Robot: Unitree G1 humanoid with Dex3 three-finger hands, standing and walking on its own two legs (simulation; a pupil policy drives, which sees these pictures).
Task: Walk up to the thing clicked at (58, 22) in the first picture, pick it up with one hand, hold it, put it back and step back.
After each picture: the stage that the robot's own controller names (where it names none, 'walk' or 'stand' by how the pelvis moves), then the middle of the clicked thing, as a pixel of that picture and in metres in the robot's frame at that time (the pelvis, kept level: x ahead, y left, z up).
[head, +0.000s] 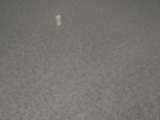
stand; (58, 20) +1.82 +0.34 -0.72
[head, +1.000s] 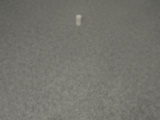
walk; (78, 20) +1.70 +0.18 -0.71
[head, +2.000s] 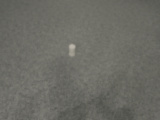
walk; (72, 50) +1.11 +0.16 -0.70
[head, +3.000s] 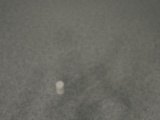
walk; (60, 87) +0.68 +0.20 -0.70
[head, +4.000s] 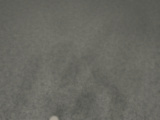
walk; out of the picture +0.42 +0.17 -0.70
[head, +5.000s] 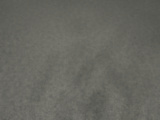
stand; out of the picture +0.33 +0.17 -0.72
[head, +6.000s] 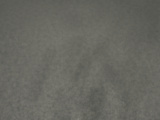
stand; out of the picture +0.32 +0.18 -0.73
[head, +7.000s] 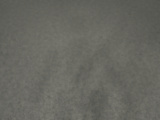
stand; out of the picture +0.32 +0.19 -0.73
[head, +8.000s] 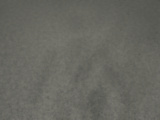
stand; out of the picture +0.32 +0.19 -0.73
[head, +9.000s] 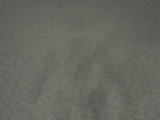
go down; out of the picture +0.31 +0.19 -0.72
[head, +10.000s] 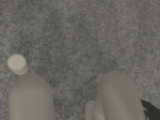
go down; (18, 65) +0.39 +0.22 -0.30
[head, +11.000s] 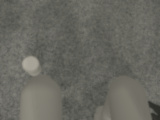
approach; (32, 66) +0.39 +0.21 -0.30
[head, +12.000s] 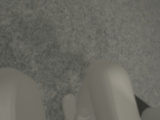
close in; out of the picture +0.38 +0.25 -0.22
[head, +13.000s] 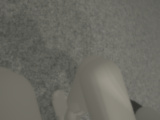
close; out of the picture +0.38 +0.26 -0.22
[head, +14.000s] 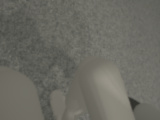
lift; out of the picture +0.38 +0.26 -0.22
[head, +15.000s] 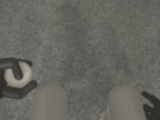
lift; (22, 79) +0.31 +0.21 -0.05
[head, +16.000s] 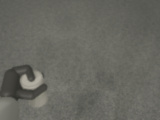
hold; (35, 89) +0.32 +0.17 +0.01
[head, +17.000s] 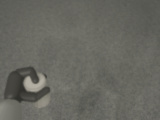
hold; (38, 90) +0.32 +0.17 +0.00
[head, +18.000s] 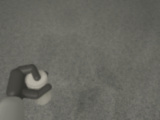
crouch; (39, 88) +0.33 +0.16 +0.00
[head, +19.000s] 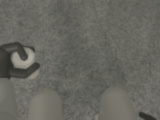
crouch; (26, 64) +0.39 +0.19 -0.10
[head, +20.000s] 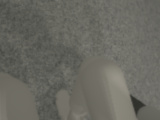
lower; out of the picture +0.40 +0.28 -0.22
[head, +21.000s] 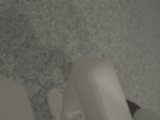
lower; out of the picture +0.41 +0.28 -0.22
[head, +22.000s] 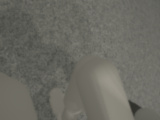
lower; out of the picture +0.41 +0.28 -0.22
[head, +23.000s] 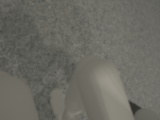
lower; out of the picture +0.40 +0.28 -0.22
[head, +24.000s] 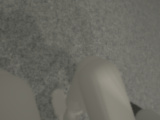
loosen; out of the picture +0.39 +0.27 -0.22
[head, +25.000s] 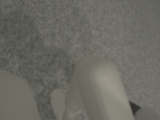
withdraw; out of the picture +0.39 +0.25 -0.22
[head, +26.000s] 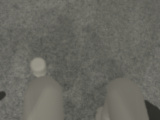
walk; (39, 67) +0.41 +0.20 -0.32
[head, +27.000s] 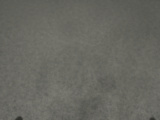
stand; out of the picture +0.33 +0.16 -0.66
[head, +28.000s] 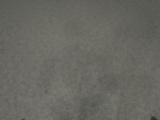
stand; out of the picture +0.35 +0.17 -0.67
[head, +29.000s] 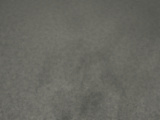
stand; out of the picture +0.35 +0.17 -0.68
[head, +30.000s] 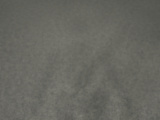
walk; out of the picture +0.36 +0.17 -0.72
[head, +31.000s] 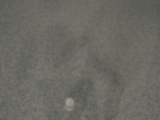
walk; (69, 104) +0.44 +0.07 -0.69
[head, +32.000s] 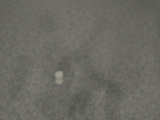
walk; (59, 77) +0.69 +0.16 -0.71
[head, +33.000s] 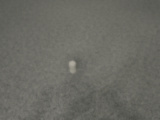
stand; (72, 67) +0.96 +0.17 -0.71
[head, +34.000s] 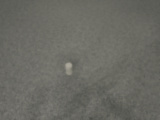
stand; (69, 68) +0.95 +0.15 -0.72
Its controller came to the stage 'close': yes
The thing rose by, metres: 0.71
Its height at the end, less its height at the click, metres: +0.00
